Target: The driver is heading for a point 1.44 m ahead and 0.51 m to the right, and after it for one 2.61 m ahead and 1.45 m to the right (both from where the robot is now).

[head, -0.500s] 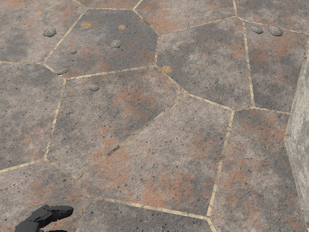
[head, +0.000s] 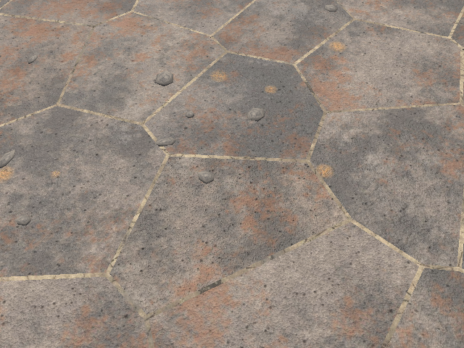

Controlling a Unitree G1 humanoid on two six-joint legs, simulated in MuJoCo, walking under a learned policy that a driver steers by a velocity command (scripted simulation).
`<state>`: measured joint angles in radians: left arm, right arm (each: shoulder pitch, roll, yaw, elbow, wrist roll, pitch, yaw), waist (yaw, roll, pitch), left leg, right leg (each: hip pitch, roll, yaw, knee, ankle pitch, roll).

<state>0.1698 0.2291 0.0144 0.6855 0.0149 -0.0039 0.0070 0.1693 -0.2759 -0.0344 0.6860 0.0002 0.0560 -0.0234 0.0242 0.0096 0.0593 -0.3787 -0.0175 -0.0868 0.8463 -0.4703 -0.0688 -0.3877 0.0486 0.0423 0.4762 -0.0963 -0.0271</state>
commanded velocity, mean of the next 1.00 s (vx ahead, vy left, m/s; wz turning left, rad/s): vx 0.01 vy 0.00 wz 0.03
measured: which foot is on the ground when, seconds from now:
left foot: up 0.00-0.06, down 0.08-1.00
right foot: down 0.00-1.00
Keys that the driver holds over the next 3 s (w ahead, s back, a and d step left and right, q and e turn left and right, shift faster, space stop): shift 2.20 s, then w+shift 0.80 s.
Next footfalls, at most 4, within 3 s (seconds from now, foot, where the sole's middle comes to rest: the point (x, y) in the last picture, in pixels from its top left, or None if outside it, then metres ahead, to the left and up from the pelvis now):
0.08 left None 0.05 0.14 -0.77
2.52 right None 0.22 -0.15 -0.77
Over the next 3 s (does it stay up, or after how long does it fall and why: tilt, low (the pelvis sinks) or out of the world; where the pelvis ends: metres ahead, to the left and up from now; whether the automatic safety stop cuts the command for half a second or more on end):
stays up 0.47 -0.05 -0.03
